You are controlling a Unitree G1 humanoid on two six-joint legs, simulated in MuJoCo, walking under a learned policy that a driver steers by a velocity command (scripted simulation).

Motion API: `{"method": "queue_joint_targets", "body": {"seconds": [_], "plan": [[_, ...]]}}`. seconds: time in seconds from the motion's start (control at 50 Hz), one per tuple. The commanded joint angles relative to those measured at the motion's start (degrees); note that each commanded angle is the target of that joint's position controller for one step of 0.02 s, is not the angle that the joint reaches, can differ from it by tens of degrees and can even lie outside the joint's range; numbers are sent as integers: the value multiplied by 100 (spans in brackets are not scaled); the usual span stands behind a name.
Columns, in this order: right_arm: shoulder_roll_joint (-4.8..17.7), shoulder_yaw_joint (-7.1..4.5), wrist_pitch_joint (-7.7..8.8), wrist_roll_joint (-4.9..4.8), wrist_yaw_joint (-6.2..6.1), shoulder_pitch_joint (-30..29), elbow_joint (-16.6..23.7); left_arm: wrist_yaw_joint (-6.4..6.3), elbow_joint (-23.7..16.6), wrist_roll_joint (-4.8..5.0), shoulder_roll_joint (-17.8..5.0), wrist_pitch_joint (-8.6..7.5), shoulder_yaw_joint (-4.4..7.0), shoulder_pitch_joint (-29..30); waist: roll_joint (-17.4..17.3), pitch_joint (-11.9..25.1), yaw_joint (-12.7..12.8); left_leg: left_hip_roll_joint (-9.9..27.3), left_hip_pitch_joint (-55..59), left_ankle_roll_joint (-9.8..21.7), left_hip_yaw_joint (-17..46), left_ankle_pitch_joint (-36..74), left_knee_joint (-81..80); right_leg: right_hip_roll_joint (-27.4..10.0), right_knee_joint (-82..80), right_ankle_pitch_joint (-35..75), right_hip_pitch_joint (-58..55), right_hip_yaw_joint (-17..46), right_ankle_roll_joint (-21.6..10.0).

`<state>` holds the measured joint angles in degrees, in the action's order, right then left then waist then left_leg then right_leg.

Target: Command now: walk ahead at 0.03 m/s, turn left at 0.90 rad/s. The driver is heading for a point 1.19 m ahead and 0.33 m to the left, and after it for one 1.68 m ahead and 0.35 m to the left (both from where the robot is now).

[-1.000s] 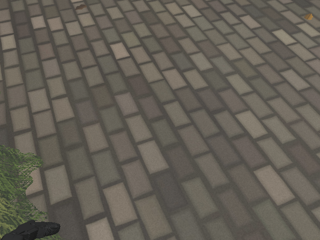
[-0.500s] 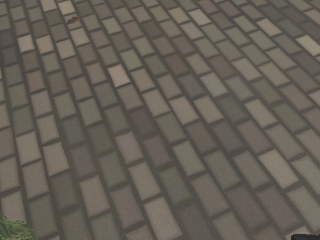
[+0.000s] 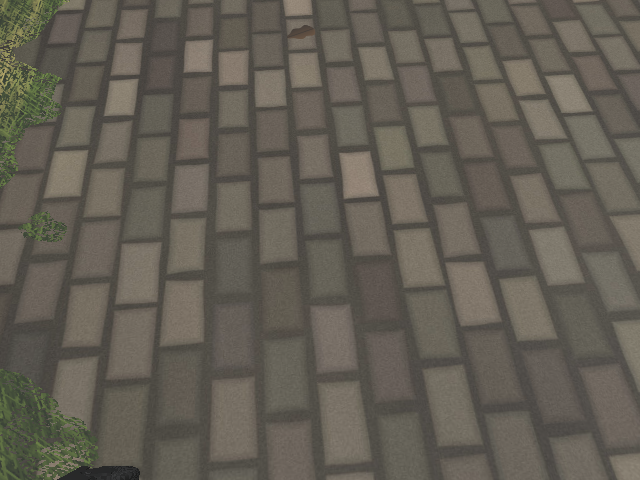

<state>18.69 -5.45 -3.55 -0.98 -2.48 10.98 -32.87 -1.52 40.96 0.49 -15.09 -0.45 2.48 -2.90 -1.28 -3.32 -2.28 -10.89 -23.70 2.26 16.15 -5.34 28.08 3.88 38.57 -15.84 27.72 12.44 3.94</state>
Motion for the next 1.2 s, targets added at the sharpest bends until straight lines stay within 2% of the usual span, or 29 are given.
{"method": "queue_joint_targets", "body": {"seconds": [0.02, 0.04, 0.06, 0.08, 0.1, 0.14, 0.2, 0.28, 0.38, 0.5, 0.52, 0.54, 0.56, 0.58, 0.62, 0.64, 0.68, 0.74, 0.78, 0.84, 0.94, 1.0, 1.02, 1.04, 1.06, 1.08, 1.12, 1.14, 1.2], "plan": [[809, -272, 12, -18, -19, -156, 504, 39, -269, 46, -683, -178, 270, -222, -1053, 1051, 158, 1209, 825, 532, 1791, -906, -679, 117, -1003, 249, -900, -257, -133], [743, -252, 5, -54, -7, -230, 537, 48, -178, 43, -764, -205, 328, -448, -971, 1053, 288, 1029, 628, 386, 1708, -1169, -439, -87, -1680, 723, -1427, -299, -241], [467, -171, -8, -54, 15, 71, 502, 27, -187, -24, -1022, -184, 403, -501, -311, 1281, 148, 641, 111, 153, 1241, -2475, 416, -1019, -2002, 766, -2224, 336, -618], [330, -133, 21, -103, 46, 123, 650, -5, -215, -219, -1400, -93, 459, -380, 1421, 1123, -61, -146, -1011, -151, -185, -3113, 1790, -2132, -2248, 1184, -2429, 1682, -1447], [842, -261, 126, -5, 118, 224, 615, -11, -354, -361, -1106, -108, 426, -207, 1599, 1041, -74, 324, -1322, -407, -331, -2829, 3103, -2561, -2349, 1217, -2093, 2126, -1820], [1045, -339, 76, -32, 139, 401, 284, -114, -584, -199, -611, -49, 297, 316, 874, 716, -121, 657, -1325, -580, -645, -2031, 3946, -1889, -2138, 850, -1793, 803, -1443], [670, -194, 4, -44, 158, 395, 300, -240, -593, -140, -627, 46, 240, 189, 676, 456, 35, 924, -1598, -752, -1191, -1523, 4691, -1577, -2144, 1371, -1735, -100, -1416], [501, -87, 42, -84, 168, -216, 602, -249, -473, -206, -860, 109, 320, -387, 915, 585, 470, 1402, -1904, -955, -1451, -1396, 3833, -1837, -2165, 1803, -2580, -471, -1675], [353, -26, 30, -34, 259, -283, 649, -116, -449, -162, -1135, 100, 463, -277, 1021, 759, 447, 1640, -1006, -820, -1725, -1443, 2663, -2104, -2149, 1995, -2413, -1155, -1660], [427, -162, -167, -64, 382, -48, 525, 84, -339, 98, -1200, -4, 575, -189, 1014, 866, 135, 1401, 415, -245, -2164, -1121, 629, -2333, -1385, 2039, -2251, -1852, -1120], [510, -238, -171, -59, 346, 253, 395, 106, -242, 140, -1042, -4, 556, -342, 774, 922, 8, 1222, 1074, -38, -2128, -660, 38, -2152, -827, 1670, -1906, -2122, -805], [984, -422, -139, -57, 261, 735, 259, 147, -167, 54, -793, -3, 506, -603, -256, 910, -101, 1565, 2199, 330, -1224, 969, -477, -1668, 445, 519, -773, -2512, -347], [1820, -566, -73, -25, 177, 775, 392, 165, -583, -232, -485, -22, 381, -411, -2229, 824, 155, 2956, 3118, 1273, 1092, 3410, -226, -805, 2273, -2325, 1441, -2500, 197], [1582, -503, 143, 239, 266, 696, 551, 90, -775, -260, -700, -61, 418, 248, -1526, 1564, -333, 3272, 2795, 1937, 1677, 2635, -571, -537, 3154, -2356, 1756, -1158, 171], [1150, -342, 319, 131, 232, 144, 437, -13, -699, -41, -888, -51, 472, 298, -737, 1061, 12, 2774, 2357, 1367, 665, 1503, -736, -708, 3162, -1250, 1861, -911, -96], [784, -204, 295, 19, 169, -215, 483, -56, -508, -76, -961, -1, 484, 22, -541, 1021, 166, 2633, 2137, 1129, 249, 1604, -634, -826, 2975, -894, 1669, -926, -82], [513, -34, 285, 89, 81, -509, 484, -24, -288, -110, -914, 55, 462, -391, -618, 1190, 341, 2398, 1616, 1033, -336, 2240, -580, -743, 2968, -375, 835, -1126, 21], [99, 161, 367, 224, 75, -541, 208, 68, -98, -18, -470, 95, 253, -651, -515, 1208, 365, 2144, 1441, 859, -1008, 1937, -618, -891, 1688, 73, 12, -1161, 54], [167, 162, 387, 305, 99, -473, 37, 134, -150, 12, -403, 128, 172, -492, -695, 988, 188, 2217, 1223, 908, -1112, 1424, -730, -901, 974, 108, -466, -1222, 27], [723, -16, 316, 279, 112, -395, -107, 156, -409, 98, -942, 186, 298, -315, -785, 479, -2, 2629, 1198, 1160, -782, 841, -813, -763, 971, -524, -160, -1378, -61], [639, -61, 229, 135, 36, -493, -197, 223, -541, 121, -729, 219, 284, -581, -582, 423, 56, 3012, 1740, 1144, -692, 1658, -446, -808, 821, -1019, 107, -1505, -225], [595, -104, 187, 25, -14, -727, -198, 287, -492, 145, -632, 203, 312, -1003, -520, 632, 341, 2785, 1688, 721, -1242, 1760, 176, -537, -451, -79, -658, -1812, -463], [482, -106, 197, 10, -15, -537, -278, 247, -462, 102, -797, 184, 388, -1216, -158, 702, 399, 2455, 1381, 331, -1624, 1181, 832, -510, -1112, 937, -1212, -1466, -682], [246, -70, 241, 194, -4, -565, -100, 144, -536, 61, -1582, 143, 613, -1488, 1383, 882, 314, 1680, 15, -317, -2295, -526, 2591, -1642, -1456, 3420, -2280, 480, -1300], [78, 13, 302, 305, 9, -1329, 262, 179, -596, -100, -1843, 59, 638, -1746, 2122, 1068, 607, 600, -1529, -623, -1696, -3485, 3803, -2525, -1706, 4702, -2863, 2265, -2500], [215, -21, 352, 236, 37, -1339, 199, 199, -653, -174, -1621, -35, 578, -1733, 1176, 1325, 706, 807, -1782, -591, -1057, -3482, 4472, -2514, -1748, 4198, -3100, 1953, -2589], [276, -60, 377, 139, 35, -1156, 12, 105, -724, 32, -1380, -52, 537, -1118, 426, 956, 349, 1007, -1967, -535, -975, -2448, 4260, -1861, -1644, 3452, -2849, 1092, -1955], [360, -94, 367, 174, 3, -1136, -12, 35, -792, 143, -1257, 12, 487, -882, 424, 888, 264, 1086, -1882, -572, -948, -2081, 3987, -1705, -1677, 3278, -2707, 910, -1783], [194, -64, 385, 134, 59, -955, -114, -92, -891, 109, -1224, 156, 468, -857, 606, 1011, 191, 849, -1447, -739, -1028, -1501, 3617, -1353, -1680, 3330, -2499, 738, -1696]]}}
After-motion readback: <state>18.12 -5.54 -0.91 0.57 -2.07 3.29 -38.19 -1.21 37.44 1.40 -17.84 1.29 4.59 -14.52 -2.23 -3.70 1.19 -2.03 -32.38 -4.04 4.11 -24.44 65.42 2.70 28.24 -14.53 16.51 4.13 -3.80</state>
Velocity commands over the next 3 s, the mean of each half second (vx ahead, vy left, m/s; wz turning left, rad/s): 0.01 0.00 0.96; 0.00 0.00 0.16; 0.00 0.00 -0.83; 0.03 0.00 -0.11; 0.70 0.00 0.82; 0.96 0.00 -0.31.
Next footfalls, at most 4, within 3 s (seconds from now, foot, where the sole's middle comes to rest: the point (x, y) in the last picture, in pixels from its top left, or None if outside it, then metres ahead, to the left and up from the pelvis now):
0.06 right None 0.12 -0.14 -0.77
0.54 left None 0.00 0.10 -0.77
1.02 right None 0.12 -0.08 -0.77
1.52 left None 0.17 0.14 -0.77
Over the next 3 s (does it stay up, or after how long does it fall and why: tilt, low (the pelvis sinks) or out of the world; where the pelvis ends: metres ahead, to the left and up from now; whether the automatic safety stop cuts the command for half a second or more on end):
stays up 0.71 0.42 -0.01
